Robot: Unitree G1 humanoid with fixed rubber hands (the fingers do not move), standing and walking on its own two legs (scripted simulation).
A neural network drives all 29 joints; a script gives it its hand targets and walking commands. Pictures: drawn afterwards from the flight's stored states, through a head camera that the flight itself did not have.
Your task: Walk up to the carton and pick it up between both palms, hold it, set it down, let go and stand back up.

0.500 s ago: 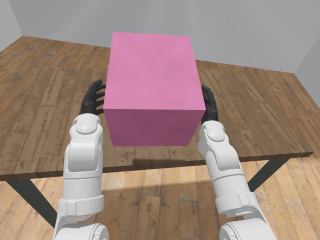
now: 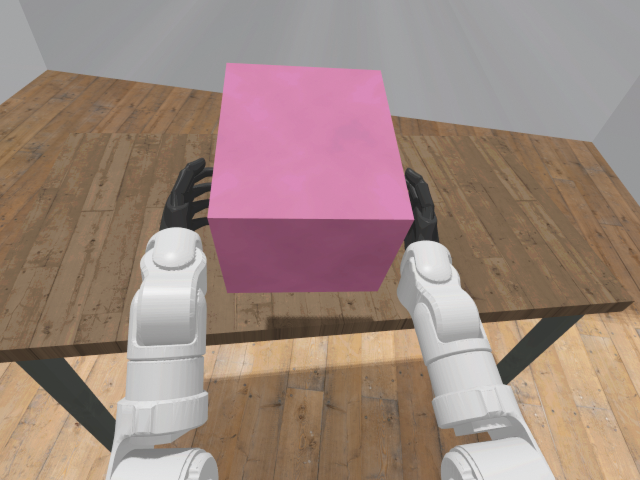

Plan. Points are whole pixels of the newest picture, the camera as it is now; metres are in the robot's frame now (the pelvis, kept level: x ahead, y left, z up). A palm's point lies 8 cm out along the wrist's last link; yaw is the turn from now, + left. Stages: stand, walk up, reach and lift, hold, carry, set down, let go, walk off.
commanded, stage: hold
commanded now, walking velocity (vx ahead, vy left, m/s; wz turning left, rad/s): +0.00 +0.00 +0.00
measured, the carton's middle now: (304, 180) +0.41 +0.01 +0.18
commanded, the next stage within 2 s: none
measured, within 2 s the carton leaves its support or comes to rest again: neither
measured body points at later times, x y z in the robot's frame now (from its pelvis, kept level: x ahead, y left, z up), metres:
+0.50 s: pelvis +0.00 +0.00 +0.00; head -0.01 +0.03 +0.45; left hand +0.36 +0.15 +0.15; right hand +0.36 -0.13 +0.15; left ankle +0.04 +0.13 -0.75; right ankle +0.00 -0.10 -0.75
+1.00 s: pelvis +0.00 +0.00 +0.00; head -0.01 +0.03 +0.45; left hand +0.36 +0.15 +0.15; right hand +0.36 -0.13 +0.15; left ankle +0.04 +0.13 -0.75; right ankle +0.00 -0.10 -0.75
